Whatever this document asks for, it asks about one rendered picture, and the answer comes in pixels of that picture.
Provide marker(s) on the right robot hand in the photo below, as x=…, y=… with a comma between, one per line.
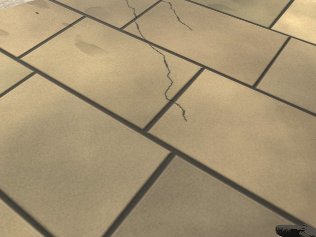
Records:
x=288, y=230

